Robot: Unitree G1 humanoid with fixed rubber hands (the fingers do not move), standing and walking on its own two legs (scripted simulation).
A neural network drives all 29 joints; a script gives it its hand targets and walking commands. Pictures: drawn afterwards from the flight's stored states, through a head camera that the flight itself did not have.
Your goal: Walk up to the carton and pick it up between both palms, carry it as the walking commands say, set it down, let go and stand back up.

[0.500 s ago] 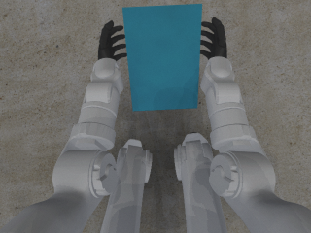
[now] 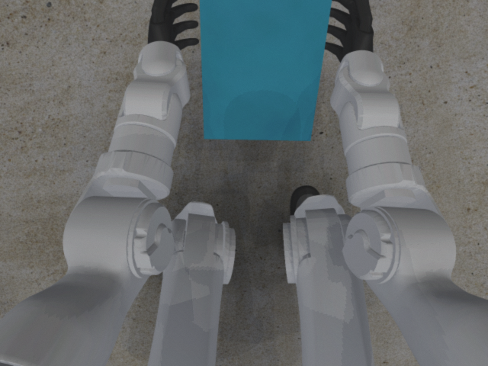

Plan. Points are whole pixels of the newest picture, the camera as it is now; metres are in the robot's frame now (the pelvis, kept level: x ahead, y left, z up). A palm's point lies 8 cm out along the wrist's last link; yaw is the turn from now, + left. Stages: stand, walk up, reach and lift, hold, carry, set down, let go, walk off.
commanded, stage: set down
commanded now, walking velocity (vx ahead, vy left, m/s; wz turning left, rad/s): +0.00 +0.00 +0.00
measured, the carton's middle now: (256, 51) +0.54 -0.05 -0.26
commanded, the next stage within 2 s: none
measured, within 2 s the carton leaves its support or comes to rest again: neither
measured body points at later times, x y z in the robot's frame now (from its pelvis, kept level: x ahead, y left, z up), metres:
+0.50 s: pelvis +0.01 +0.00 -0.02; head +0.37 -0.02 +0.25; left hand +0.55 +0.07 -0.20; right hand +0.53 -0.19 -0.19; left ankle +0.10 +0.13 -0.38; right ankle +0.14 -0.15 -0.38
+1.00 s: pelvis +0.01 +0.00 -0.02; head +0.38 -0.01 +0.24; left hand +0.56 +0.07 -0.21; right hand +0.54 -0.19 -0.20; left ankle +0.10 +0.13 -0.38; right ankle +0.14 -0.15 -0.38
